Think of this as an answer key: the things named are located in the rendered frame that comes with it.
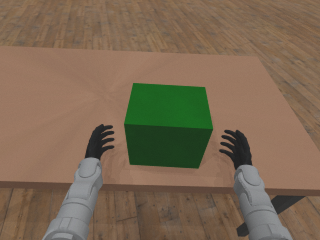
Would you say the robot right forearm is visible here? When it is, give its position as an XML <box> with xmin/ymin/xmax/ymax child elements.
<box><xmin>233</xmin><ymin>164</ymin><xmax>293</xmax><ymax>240</ymax></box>

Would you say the table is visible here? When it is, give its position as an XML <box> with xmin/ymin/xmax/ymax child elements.
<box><xmin>0</xmin><ymin>45</ymin><xmax>320</xmax><ymax>237</ymax></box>

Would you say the robot left forearm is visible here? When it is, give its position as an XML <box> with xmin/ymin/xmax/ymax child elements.
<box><xmin>42</xmin><ymin>157</ymin><xmax>103</xmax><ymax>240</ymax></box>

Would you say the robot left hand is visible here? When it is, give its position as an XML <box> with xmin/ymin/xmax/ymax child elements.
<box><xmin>85</xmin><ymin>124</ymin><xmax>115</xmax><ymax>160</ymax></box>

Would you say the carton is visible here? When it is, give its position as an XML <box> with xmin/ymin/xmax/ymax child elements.
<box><xmin>124</xmin><ymin>83</ymin><xmax>213</xmax><ymax>169</ymax></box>

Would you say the robot right hand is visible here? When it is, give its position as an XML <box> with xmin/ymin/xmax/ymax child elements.
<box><xmin>219</xmin><ymin>130</ymin><xmax>253</xmax><ymax>170</ymax></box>

